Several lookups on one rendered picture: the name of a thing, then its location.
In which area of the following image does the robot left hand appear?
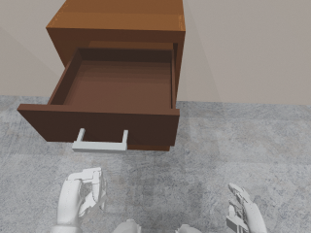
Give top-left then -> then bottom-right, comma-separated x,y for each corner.
56,167 -> 108,227

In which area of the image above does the cabinet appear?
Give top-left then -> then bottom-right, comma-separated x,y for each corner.
46,0 -> 186,151

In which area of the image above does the handle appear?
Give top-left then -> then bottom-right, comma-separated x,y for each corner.
72,128 -> 128,154

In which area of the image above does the left robot thigh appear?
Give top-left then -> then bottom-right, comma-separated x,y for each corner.
113,221 -> 142,233

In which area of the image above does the drawer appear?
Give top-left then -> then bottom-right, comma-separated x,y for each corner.
17,47 -> 180,147

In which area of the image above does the robot right hand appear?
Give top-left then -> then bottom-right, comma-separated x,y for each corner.
225,183 -> 267,233

